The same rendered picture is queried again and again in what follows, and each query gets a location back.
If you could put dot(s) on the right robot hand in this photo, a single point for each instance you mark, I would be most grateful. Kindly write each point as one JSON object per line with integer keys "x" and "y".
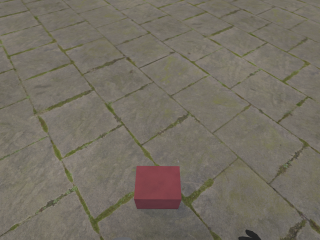
{"x": 253, "y": 236}

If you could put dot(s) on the carton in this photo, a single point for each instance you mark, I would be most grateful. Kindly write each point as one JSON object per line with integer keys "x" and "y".
{"x": 157, "y": 187}

